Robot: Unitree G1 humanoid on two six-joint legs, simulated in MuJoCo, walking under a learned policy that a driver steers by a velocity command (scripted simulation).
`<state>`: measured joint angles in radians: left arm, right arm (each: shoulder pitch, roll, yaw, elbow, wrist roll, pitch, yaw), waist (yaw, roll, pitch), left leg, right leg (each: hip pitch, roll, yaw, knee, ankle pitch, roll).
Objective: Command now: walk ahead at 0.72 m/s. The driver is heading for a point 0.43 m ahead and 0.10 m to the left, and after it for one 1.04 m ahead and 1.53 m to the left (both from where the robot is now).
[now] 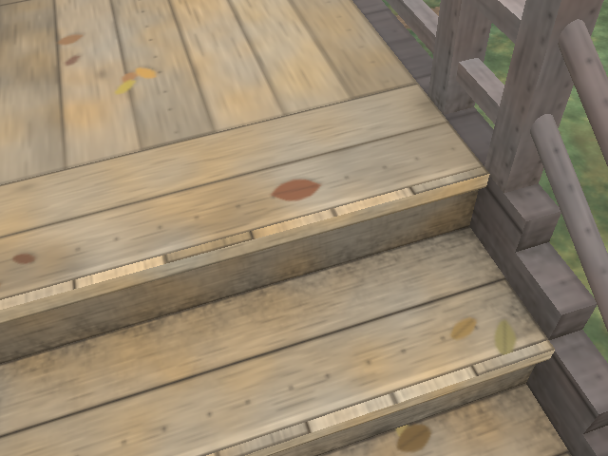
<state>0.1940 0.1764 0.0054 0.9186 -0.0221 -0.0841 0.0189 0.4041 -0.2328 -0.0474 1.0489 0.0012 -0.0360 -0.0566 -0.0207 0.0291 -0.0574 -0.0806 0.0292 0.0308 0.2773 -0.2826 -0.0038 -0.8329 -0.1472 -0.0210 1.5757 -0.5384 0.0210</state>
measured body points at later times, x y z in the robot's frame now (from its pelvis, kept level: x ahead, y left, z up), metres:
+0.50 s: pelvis +0.22 -0.12 +0.13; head +0.19 -0.15 +0.58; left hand +0.25 +0.13 +0.01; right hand +0.43 -0.36 +0.06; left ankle +0.23 -0.01 -0.36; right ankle +0.18 -0.25 -0.58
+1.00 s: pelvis +0.40 -0.07 +0.18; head +0.40 -0.03 +0.63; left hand +0.60 +0.22 +0.23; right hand +0.47 -0.30 +0.06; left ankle +0.28 +0.00 -0.57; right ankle +0.58 -0.11 -0.33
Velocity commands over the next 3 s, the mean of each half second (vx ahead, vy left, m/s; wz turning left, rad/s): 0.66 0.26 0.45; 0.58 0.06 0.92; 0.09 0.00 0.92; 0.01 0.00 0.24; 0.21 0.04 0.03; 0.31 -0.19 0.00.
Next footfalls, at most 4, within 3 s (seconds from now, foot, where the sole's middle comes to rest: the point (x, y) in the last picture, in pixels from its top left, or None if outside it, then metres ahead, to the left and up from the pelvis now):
0.14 right None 0.22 -0.26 -0.61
0.64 left None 0.32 0.01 -0.61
1.06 right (357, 310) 0.66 -0.06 -0.44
1.56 left None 0.29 0.08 -0.61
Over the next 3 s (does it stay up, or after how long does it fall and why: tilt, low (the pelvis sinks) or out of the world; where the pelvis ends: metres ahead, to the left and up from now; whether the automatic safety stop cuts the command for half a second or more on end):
stays up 0.36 0.34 0.29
